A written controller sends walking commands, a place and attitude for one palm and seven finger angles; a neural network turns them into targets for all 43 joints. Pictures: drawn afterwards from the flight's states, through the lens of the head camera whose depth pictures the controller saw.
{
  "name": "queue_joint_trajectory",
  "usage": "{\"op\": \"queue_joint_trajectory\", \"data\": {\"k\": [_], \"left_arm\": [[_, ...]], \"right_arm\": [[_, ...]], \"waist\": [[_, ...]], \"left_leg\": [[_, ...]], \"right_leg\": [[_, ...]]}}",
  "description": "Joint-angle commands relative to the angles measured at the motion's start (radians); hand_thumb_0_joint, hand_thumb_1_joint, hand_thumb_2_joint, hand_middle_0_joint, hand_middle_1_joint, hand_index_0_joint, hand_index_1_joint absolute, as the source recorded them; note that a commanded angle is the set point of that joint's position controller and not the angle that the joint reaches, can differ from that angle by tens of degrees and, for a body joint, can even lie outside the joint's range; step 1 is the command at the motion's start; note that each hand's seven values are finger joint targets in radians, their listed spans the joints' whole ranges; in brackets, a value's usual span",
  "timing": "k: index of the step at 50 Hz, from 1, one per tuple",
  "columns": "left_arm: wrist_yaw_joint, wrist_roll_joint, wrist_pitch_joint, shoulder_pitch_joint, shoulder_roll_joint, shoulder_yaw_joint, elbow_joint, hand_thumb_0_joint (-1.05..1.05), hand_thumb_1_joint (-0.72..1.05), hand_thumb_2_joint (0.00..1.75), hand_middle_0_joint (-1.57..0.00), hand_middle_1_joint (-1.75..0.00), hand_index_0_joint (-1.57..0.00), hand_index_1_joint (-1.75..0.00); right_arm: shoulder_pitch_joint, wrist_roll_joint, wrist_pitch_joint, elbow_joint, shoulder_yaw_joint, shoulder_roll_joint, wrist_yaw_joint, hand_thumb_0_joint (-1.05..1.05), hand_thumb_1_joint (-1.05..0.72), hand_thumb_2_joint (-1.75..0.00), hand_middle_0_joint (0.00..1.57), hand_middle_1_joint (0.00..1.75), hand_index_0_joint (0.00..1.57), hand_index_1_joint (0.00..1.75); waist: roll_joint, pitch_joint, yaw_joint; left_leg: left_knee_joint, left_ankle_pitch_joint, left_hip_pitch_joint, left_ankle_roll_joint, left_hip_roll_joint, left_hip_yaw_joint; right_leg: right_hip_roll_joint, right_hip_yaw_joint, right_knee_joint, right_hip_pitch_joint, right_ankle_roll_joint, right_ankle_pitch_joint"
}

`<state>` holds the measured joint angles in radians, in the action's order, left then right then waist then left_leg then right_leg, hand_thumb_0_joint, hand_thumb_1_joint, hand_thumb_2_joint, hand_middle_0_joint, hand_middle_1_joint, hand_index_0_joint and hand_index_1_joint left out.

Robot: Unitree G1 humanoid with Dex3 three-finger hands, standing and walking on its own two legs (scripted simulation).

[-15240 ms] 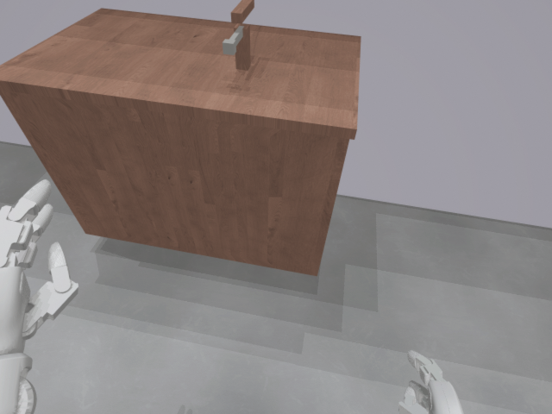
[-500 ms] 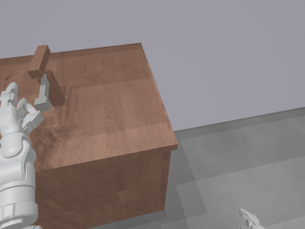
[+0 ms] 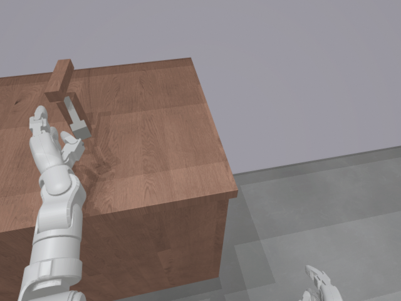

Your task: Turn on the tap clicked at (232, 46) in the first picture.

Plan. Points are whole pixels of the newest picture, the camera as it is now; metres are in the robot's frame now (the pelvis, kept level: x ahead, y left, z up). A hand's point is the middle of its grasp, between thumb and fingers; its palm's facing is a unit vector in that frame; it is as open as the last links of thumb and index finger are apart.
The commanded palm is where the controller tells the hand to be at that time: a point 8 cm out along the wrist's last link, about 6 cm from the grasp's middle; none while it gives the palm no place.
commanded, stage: push the lever round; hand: left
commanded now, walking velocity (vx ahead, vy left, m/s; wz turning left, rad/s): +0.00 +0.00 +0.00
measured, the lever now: (80, 130) +0.39 +0.28 +0.15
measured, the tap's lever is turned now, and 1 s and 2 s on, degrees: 22 50 84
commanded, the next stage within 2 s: lift the hand up off the lever in 1.92 s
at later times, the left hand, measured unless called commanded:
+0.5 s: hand (100, 136) +0.38 +0.24 +0.14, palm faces +0.71 -0.70 -0.06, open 7.6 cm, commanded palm +0.34 +0.26 +0.14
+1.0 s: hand (113, 127) +0.41 +0.22 +0.14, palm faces +0.77 -0.63 -0.06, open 7.6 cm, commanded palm +0.36 +0.23 +0.14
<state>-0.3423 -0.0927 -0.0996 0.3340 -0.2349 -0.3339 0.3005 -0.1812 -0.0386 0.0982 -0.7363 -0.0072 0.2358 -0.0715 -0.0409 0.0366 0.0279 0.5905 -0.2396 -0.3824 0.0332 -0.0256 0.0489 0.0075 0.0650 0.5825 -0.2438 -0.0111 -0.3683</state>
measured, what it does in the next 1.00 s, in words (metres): stands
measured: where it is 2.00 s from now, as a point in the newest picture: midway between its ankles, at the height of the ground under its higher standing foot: outside the picture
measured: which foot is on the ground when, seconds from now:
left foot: down 0.00-1.00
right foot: down 0.00-1.00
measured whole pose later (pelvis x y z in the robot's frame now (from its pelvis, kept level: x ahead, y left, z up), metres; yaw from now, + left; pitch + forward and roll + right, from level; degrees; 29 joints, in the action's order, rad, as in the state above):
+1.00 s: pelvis +0.00 -0.01 +0.00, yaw +0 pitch +3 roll +0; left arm -0.72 0.03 -0.16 0.57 -0.09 -0.31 0.50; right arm -0.18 0.02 0.02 -0.79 0.03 0.22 -0.02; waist -0.04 0.07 0.00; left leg 0.60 -0.25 -0.41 0.05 -0.03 0.06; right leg 0.00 0.07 0.60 -0.28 -0.02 -0.38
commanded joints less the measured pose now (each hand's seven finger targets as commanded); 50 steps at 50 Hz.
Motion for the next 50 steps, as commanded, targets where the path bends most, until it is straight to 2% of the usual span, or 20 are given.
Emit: {"op": "queue_joint_trajectory", "data": {"k": [1, 7, 8, 9, 12, 13, 19, 23, 26, 28, 31, 33, 36, 38, 39, 41, 43, 47, 48, 50], "left_arm": [[-0.045, 0.037, 0.057, 0.426, -0.177, 0.017, -0.235, 0.00, 0.90, 0.90, -0.15, -0.15, -0.15, -0.15], [-0.099, 0.049, 0.032, 0.436, -0.176, -0.003, -0.210, 0.00, 0.90, 0.90, -0.15, -0.15, -0.15, -0.15], [-0.111, 0.060, 0.031, 0.443, -0.200, -0.028, -0.212, 0.00, 0.90, 0.90, -0.15, -0.15, -0.15, -0.15], [-0.116, 0.064, 0.030, 0.450, -0.151, 0.015, -0.225, 0.00, 0.90, 0.90, -0.15, -0.15, -0.15, -0.15], [-0.140, 0.070, 0.025, 0.463, -0.146, 0.014, -0.205, 0.00, 0.90, 0.90, -0.15, -0.15, -0.15, -0.15], [-0.149, 0.076, 0.026, 0.464, -0.159, -0.001, -0.207, 0.00, 0.90, 0.90, -0.15, -0.15, -0.15, -0.15], [-0.189, 0.093, 0.028, 0.515, -0.073, 0.071, -0.199, 0.00, 0.90, 0.90, -0.15, -0.15, -0.15, -0.15], [-0.223, 0.101, 0.022, 0.569, -0.105, 0.037, -0.154, 0.00, 0.90, 0.90, -0.15, -0.15, -0.15, -0.15], [-0.247, 0.112, 0.020, 0.581, -0.055, 0.072, -0.147, 0.00, 0.90, 0.90, -0.15, -0.15, -0.15, -0.15], [-0.266, 0.116, 0.010, 0.550, -0.087, 0.023, -0.104, 0.00, 0.90, 0.90, -0.15, -0.15, -0.15, -0.15], [-0.282, 0.121, 0.010, 0.593, -0.053, 0.050, -0.106, 0.00, 0.90, 0.90, -0.15, -0.15, -0.15, -0.15], [-0.298, 0.129, 0.004, 0.578, -0.097, 0.002, -0.079, 0.00, 0.90, 0.90, -0.15, -0.15, -0.15, -0.15], [-0.311, 0.135, 0.007, 0.626, -0.031, 0.064, -0.086, 0.00, 0.90, 0.90, -0.15, -0.15, -0.15, -0.15], [-0.330, 0.142, 0.003, 0.611, -0.071, 0.013, -0.074, 0.00, 0.90, 0.90, -0.15, -0.15, -0.15, -0.15], [-0.332, 0.139, 0.004, 0.630, -0.029, 0.055, -0.088, 0.00, 0.90, 0.90, -0.15, -0.15, -0.15, -0.15], [-0.342, 0.143, 0.001, 0.644, -0.027, 0.052, -0.053, 0.00, 0.90, 0.90, -0.15, -0.15, -0.15, -0.15], [-0.355, 0.149, 0.003, 0.664, -0.048, 0.028, -0.048, 0.00, 0.90, 0.90, -0.15, -0.15, -0.15, -0.15], [-0.376, 0.152, 0.002, 0.701, -0.007, 0.059, -0.022, 0.00, 0.90, 0.90, -0.15, -0.15, -0.15, -0.15], [-0.384, 0.158, -0.002, 0.693, -0.041, 0.020, -0.005, 0.00, 0.90, 0.90, -0.15, -0.15, -0.15, -0.15], [-0.393, 0.162, 0.003, 0.744, 0.003, 0.062, -0.009, 0.00, 0.90, 0.90, -0.15, -0.15, -0.15, -0.15]], "right_arm": [[0.085, 0.009, 0.033, 0.137, 0.043, 0.132, -0.005, 0.00, -0.90, -0.90, 0.20, 0.30, 0.20, 0.30], [0.095, 0.014, 0.011, 0.137, 0.044, 0.130, -0.003, 0.00, -0.90, -0.90, 0.20, 0.30, 0.20, 0.30], [0.095, 0.017, 0.004, 0.128, 0.044, 0.130, -0.004, 0.00, -0.90, -0.90, 0.20, 0.30, 0.20, 0.30], [0.097, 0.016, 0.003, 0.138, 0.044, 0.125, 0.000, 0.00, -0.90, -0.90, 0.20, 0.30, 0.20, 0.30], [0.096, 0.018, -0.001, 0.133, 0.047, 0.125, 0.002, 0.00, -0.90, -0.90, 0.20, 0.30, 0.20, 0.30], [0.097, 0.020, -0.006, 0.126, 0.048, 0.127, 0.001, 0.00, -0.90, -0.90, 0.20, 0.30, 0.20, 0.30], [0.101, 0.023, -0.009, 0.122, 0.051, 0.121, 0.009, 0.00, -0.90, -0.90, 0.20, 0.30, 0.20, 0.30], [0.099, 0.027, -0.013, 0.100, 0.053, 0.125, 0.004, 0.00, -0.90, -0.90, 0.20, 0.30, 0.20, 0.30], [0.095, 0.034, -0.012, 0.104, 0.057, 0.116, 0.012, 0.00, -0.90, -0.90, 0.20, 0.30, 0.20, 0.30], [0.085, 0.041, -0.021, 0.093, 0.061, 0.121, 0.013, 0.00, -0.90, -0.90, 0.20, 0.30, 0.20, 0.30], [0.089, 0.041, -0.027, 0.104, 0.061, 0.115, 0.021, 0.00, -0.90, -0.90, 0.20, 0.30, 0.20, 0.30], [0.088, 0.044, -0.036, 0.093, 0.062, 0.119, 0.022, 0.00, -0.90, -0.90, 0.20, 0.30, 0.20, 0.30], [0.091, 0.045, -0.036, 0.101, 0.062, 0.111, 0.030, 0.00, -0.90, -0.90, 0.20, 0.30, 0.20, 0.30], [0.084, 0.052, -0.040, 0.091, 0.065, 0.115, 0.032, 0.00, -0.90, -0.90, 0.20, 0.30, 0.20, 0.30], [0.090, 0.049, -0.039, 0.102, 0.064, 0.108, 0.037, 0.00, -0.90, -0.90, 0.20, 0.30, 0.20, 0.30], [0.088, 0.052, -0.040, 0.094, 0.065, 0.111, 0.037, 0.00, -0.90, -0.90, 0.20, 0.30, 0.20, 0.30], [0.084, 0.055, -0.041, 0.082, 0.067, 0.112, 0.037, 0.00, -0.90, -0.90, 0.20, 0.30, 0.20, 0.30], [0.085, 0.059, -0.039, 0.084, 0.067, 0.107, 0.045, 0.00, -0.90, -0.90, 0.20, 0.30, 0.20, 0.30], [0.079, 0.062, -0.044, 0.073, 0.070, 0.111, 0.044, 0.00, -0.90, -0.90, 0.20, 0.30, 0.20, 0.30], [0.077, 0.063, -0.041, 0.076, 0.070, 0.104, 0.050, 0.00, -0.90, -0.90, 0.20, 0.30, 0.20, 0.30]], "waist": [[-0.002, 0.247, -0.035], [0.028, 0.255, -0.033], [-0.003, 0.251, -0.024], [-0.005, 0.266, -0.031], [0.024, 0.253, -0.036], [-0.006, 0.251, -0.029], [0.000, 0.248, -0.049], [0.023, 0.244, -0.047], [0.012, 0.288, -0.045], [0.047, 0.281, -0.035], [0.050, 0.288, -0.040], [0.037, 0.285, -0.032], [0.037, 0.287, -0.047], [0.023, 0.294, -0.035], [0.019, 0.297, -0.041], [0.061, 0.285, -0.049], [0.045, 0.280, -0.045], [0.055, 0.290, -0.053], [0.045, 0.292, -0.046], [0.038, 0.304, -0.057]], "left_leg": [[-0.048, 0.171, 0.217, -0.048, 0.033, -0.025], [-0.041, 0.188, 0.202, -0.051, 0.036, -0.039], [-0.046, 0.190, 0.204, -0.050, 0.037, -0.038], [-0.045, 0.198, 0.209, -0.048, 0.035, -0.038], [-0.037, 0.200, 0.202, -0.051, 0.035, -0.043], [-0.044, 0.191, 0.202, -0.049, 0.036, -0.041], [-0.037, 0.193, 0.210, -0.050, 0.034, -0.044], [-0.044, 0.158, 0.195, -0.051, 0.037, -0.040], [-0.032, 0.192, 0.210, -0.048, 0.037, -0.044], [-0.033, 0.201, 0.191, -0.048, 0.038, -0.044], [-0.026, 0.220, 0.189, -0.049, 0.038, -0.049], [-0.030, 0.212, 0.180, -0.048, 0.038, -0.049], [-0.021, 0.226, 0.192, -0.049, 0.035, -0.053], [-0.023, 0.232, 0.188, -0.046, 0.036, -0.051], [-0.024, 0.226, 0.183, -0.045, 0.037, -0.050], [-0.020, 0.222, 0.178, -0.048, 0.033, -0.051], [-0.025, 0.213, 0.177, -0.045, 0.034, -0.047], [-0.014, 0.219, 0.169, -0.047, 0.037, -0.054], [-0.018, 0.216, 0.168, -0.044, 0.037, -0.049], [-0.013, 0.221, 0.178, -0.043, 0.035, -0.047]], "right_leg": [[-0.029, -0.010, -0.090, -0.054, -0.008, 0.276], [-0.025, -0.014, -0.093, -0.032, -0.003, 0.310], [-0.026, -0.017, -0.094, -0.026, -0.007, 0.304], [-0.024, -0.012, -0.088, -0.027, -0.007, 0.309], [-0.025, -0.014, -0.092, -0.030, -0.005, 0.324], [-0.026, -0.017, -0.093, -0.030, -0.007, 0.306], [-0.023, -0.013, -0.092, -0.048, -0.007, 0.308], [-0.022, -0.017, -0.103, -0.052, -0.006, 0.267], [-0.022, -0.011, -0.089, -0.043, -0.008, 0.303], [-0.023, -0.008, -0.091, -0.028, -0.006, 0.319], [-0.018, -0.007, -0.084, -0.023, -0.004, 0.354], [-0.019, -0.009, -0.087, -0.021, -0.006, 0.337], [-0.017, -0.006, -0.083, -0.035, -0.005, 0.353], [-0.019, -0.006, -0.083, -0.024, -0.009, 0.355], [-0.016, -0.005, -0.080, -0.027, -0.007, 0.347], [-0.018, -0.001, -0.083, -0.036, -0.006, 0.343], [-0.020, -0.001, -0.086, -0.041, -0.009, 0.324], [-0.014, 0.000, -0.081, -0.043, -0.005, 0.344], [-0.019, 0.001, -0.082, -0.042, -0.009, 0.327], [-0.017, 0.006, -0.076, -0.053, -0.010, 0.325]]}}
